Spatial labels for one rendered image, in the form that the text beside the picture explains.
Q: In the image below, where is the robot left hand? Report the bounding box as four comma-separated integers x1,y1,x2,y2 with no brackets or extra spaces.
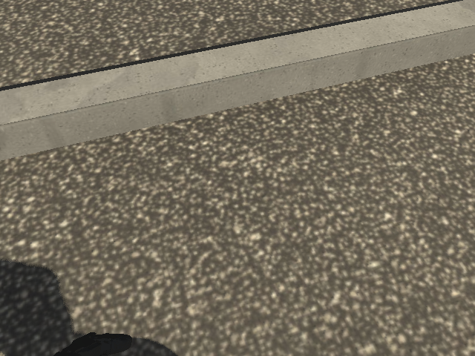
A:
54,332,132,356

